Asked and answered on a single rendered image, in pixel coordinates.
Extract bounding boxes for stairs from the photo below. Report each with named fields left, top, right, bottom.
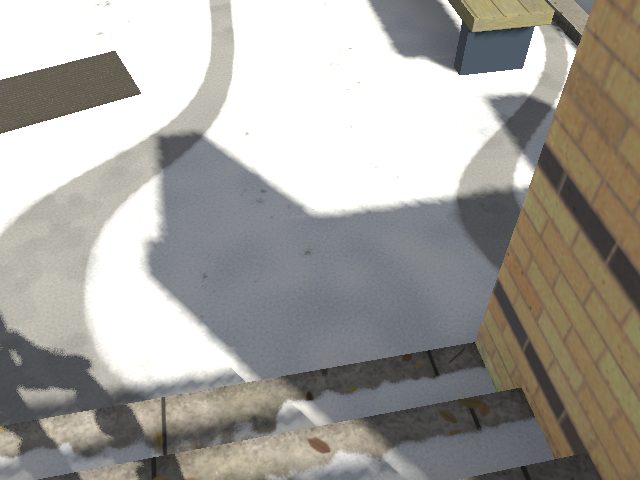
left=0, top=342, right=602, bottom=480

